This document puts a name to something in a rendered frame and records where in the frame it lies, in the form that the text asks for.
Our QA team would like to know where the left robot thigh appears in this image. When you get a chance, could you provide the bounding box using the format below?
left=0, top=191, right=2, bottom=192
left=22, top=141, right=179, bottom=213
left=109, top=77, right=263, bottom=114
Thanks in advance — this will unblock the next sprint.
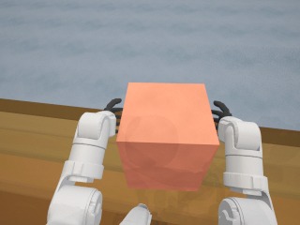
left=119, top=206, right=152, bottom=225

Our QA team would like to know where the left robot forearm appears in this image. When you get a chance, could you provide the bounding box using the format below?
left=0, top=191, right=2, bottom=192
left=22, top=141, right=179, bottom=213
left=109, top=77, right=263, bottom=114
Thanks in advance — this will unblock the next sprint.
left=47, top=111, right=116, bottom=222

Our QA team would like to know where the carton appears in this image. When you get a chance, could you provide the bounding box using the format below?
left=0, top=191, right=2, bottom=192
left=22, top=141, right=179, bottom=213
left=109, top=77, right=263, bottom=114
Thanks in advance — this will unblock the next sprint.
left=116, top=82, right=220, bottom=191

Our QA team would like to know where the robot left hand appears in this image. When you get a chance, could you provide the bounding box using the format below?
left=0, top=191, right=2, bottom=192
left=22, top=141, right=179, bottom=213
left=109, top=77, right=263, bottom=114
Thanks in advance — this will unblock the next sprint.
left=104, top=98, right=124, bottom=134

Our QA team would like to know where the robot right hand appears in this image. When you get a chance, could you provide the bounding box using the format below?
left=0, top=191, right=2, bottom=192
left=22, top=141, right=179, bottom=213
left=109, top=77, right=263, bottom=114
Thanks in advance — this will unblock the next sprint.
left=211, top=100, right=233, bottom=130

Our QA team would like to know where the left robot upper arm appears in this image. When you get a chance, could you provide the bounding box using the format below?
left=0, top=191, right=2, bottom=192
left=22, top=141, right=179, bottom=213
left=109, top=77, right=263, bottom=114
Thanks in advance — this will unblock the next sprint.
left=46, top=185, right=103, bottom=225

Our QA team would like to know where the right robot forearm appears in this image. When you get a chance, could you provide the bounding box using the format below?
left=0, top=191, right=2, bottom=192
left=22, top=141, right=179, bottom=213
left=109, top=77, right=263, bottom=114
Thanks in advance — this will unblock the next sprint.
left=217, top=116, right=278, bottom=225

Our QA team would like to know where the right robot upper arm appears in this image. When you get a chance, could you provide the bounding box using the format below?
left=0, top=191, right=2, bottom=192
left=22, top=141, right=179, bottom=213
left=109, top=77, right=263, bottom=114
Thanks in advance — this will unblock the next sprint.
left=218, top=197, right=277, bottom=225

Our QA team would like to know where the left robot shin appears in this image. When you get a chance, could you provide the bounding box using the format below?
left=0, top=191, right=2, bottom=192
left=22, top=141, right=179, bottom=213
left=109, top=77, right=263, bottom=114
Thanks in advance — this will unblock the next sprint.
left=137, top=203, right=149, bottom=212

